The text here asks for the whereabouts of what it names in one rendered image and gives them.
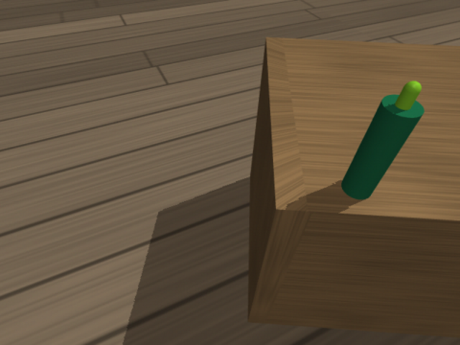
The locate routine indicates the bottle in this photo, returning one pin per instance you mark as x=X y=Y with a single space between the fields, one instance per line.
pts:
x=394 y=120

